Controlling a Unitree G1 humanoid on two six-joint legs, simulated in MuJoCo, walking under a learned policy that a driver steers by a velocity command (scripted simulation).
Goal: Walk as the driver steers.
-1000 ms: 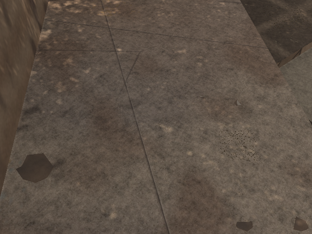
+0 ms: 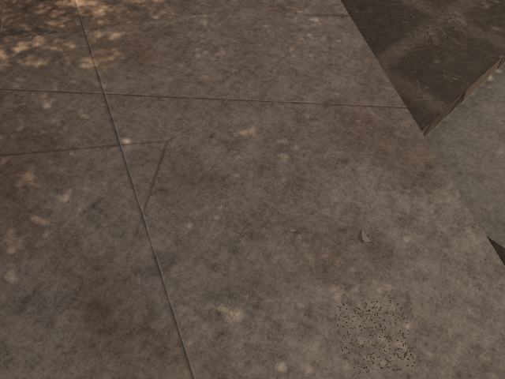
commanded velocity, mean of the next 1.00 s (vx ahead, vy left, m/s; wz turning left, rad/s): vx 0.01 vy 0.00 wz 0.34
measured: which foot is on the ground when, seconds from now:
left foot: down 0.00-0.06, up 0.08-0.48, down 0.50-1.00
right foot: up 0.00-0.04, down 0.06-0.50, up 0.52-0.86, down 0.88-1.00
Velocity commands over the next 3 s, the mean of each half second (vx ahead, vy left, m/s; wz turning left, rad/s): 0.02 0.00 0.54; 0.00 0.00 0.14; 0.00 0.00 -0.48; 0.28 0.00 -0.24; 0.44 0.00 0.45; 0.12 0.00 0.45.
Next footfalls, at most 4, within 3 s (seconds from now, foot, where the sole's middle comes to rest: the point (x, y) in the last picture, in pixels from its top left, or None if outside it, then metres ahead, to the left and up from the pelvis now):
0.06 right None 0.08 -0.14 -0.77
0.50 left None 0.01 0.12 -0.77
0.88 right None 0.11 -0.10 -0.77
1.42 right None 0.07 -0.14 -0.77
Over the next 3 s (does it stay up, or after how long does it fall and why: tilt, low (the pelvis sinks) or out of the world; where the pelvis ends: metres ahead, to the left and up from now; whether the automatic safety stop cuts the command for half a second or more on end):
stays up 0.47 0.02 0.00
